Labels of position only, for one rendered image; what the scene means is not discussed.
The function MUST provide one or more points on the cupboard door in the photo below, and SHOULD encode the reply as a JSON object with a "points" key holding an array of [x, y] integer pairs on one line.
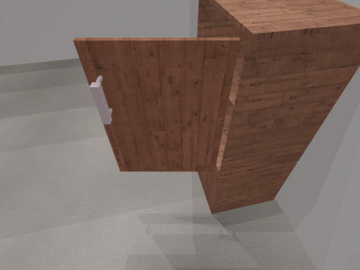
{"points": [[168, 96]]}

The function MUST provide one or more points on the handle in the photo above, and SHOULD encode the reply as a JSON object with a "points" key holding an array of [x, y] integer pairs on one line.
{"points": [[100, 101]]}

